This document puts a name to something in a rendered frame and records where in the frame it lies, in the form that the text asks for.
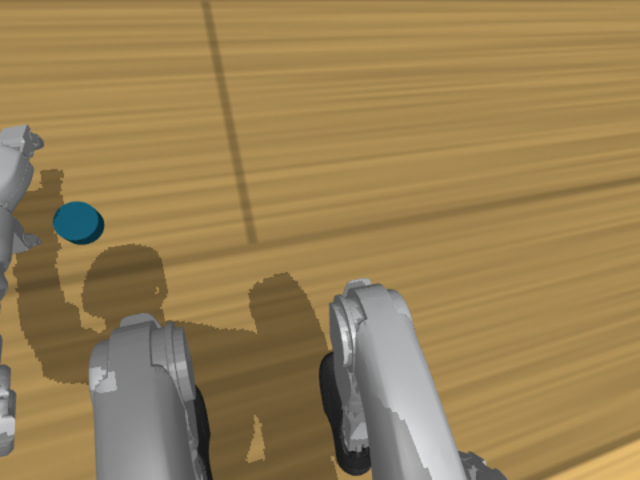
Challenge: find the left robot arm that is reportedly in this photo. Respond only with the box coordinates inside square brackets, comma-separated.
[0, 206, 16, 457]

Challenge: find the left robot hand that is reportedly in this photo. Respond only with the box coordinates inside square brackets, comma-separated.
[0, 125, 44, 255]

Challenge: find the right robot foot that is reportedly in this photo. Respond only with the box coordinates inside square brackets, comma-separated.
[319, 352, 371, 476]

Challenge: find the right robot hand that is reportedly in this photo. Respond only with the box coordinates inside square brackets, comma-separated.
[458, 451, 508, 480]

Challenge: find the tin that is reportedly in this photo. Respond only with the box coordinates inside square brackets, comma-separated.
[53, 201, 104, 245]

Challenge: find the left robot foot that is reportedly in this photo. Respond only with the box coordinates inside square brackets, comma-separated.
[193, 385, 213, 480]

